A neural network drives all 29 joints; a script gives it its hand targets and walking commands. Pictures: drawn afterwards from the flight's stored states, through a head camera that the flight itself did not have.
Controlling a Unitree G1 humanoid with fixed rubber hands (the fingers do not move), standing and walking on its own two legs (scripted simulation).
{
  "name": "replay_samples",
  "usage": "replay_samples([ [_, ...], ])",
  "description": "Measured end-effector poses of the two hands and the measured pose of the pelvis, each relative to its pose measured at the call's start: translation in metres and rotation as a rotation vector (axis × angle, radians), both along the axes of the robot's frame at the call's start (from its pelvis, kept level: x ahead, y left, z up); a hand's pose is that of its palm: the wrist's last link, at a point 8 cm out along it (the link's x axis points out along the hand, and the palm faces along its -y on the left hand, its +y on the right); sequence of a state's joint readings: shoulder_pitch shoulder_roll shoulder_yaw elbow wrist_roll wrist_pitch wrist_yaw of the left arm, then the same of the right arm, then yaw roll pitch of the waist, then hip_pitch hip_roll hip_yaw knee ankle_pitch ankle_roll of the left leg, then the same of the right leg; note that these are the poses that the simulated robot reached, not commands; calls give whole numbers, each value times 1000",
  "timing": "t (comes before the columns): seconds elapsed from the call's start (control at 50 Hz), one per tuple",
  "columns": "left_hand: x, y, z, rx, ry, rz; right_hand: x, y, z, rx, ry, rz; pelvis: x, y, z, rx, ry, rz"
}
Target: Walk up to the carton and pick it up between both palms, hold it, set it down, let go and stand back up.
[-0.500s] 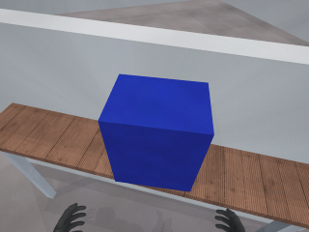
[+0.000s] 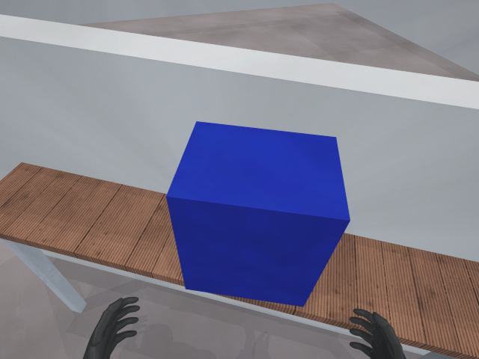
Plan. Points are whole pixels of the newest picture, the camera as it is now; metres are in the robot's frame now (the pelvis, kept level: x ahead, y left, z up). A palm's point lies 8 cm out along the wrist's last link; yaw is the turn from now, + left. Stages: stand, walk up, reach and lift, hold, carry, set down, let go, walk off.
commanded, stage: reach and lift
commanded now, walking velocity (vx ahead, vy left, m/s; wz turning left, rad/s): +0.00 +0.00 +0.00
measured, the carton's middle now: (253, 220) +0.38 +0.00 +0.02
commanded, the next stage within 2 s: none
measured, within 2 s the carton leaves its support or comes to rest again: neither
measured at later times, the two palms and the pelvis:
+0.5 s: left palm (110, 318) +0.20 +0.22 -0.01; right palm (400, 338) +0.19 -0.23 -0.01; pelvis -0.01 +0.00 +0.00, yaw +0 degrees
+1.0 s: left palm (106, 243) +0.28 +0.23 +0.07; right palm (399, 264) +0.28 -0.22 +0.07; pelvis -0.01 -0.01 +0.01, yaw +0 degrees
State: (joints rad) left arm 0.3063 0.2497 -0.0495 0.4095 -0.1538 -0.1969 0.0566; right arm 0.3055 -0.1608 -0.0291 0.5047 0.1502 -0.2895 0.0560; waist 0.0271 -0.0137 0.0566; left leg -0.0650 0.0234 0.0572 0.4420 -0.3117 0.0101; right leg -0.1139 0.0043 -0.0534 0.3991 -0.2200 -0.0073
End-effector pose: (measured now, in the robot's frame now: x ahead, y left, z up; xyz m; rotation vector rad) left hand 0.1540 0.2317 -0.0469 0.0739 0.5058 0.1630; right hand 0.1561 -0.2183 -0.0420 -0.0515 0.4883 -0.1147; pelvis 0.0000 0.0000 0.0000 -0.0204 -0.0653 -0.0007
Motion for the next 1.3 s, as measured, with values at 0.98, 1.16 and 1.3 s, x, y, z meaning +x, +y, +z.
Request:
replay_samples([
  [0.98, 124, 3, 117, -28, -192, -13, 119, -3, 106, 45, -242, 12, -9, -5, 6, 5, 26, 0],
  [1.16, 150, -14, 138, -57, -179, -76, 143, -17, 132, 17, -253, -14, -12, -6, 6, 6, 62, -4],
  [1.3, 180, -15, 172, -53, -217, -77, 164, -20, 159, 27, -280, 6, -13, -7, 6, 7, 75, -17],
])
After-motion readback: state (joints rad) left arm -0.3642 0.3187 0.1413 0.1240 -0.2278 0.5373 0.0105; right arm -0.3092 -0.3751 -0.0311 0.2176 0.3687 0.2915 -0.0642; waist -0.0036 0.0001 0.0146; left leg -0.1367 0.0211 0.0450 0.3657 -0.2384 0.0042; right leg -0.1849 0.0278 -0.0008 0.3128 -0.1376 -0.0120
